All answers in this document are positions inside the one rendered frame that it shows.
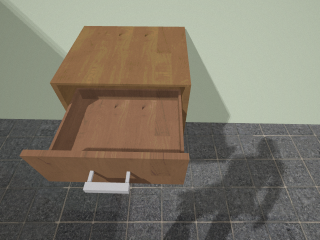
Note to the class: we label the cabinet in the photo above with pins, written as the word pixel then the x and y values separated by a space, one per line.
pixel 126 57

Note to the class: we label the drawer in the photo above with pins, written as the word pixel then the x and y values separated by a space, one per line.
pixel 112 131

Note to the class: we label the handle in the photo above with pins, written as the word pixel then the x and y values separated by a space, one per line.
pixel 107 187

